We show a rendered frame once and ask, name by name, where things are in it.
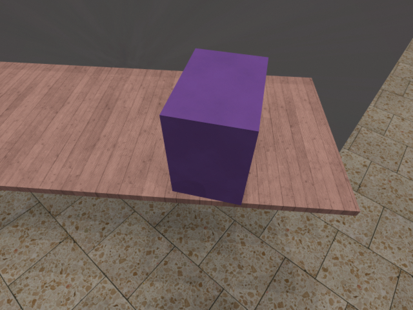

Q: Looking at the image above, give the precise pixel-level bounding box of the table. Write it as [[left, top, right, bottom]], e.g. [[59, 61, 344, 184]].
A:
[[0, 61, 361, 216]]

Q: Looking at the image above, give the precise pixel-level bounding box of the carton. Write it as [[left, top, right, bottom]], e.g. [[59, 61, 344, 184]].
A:
[[159, 48, 268, 205]]

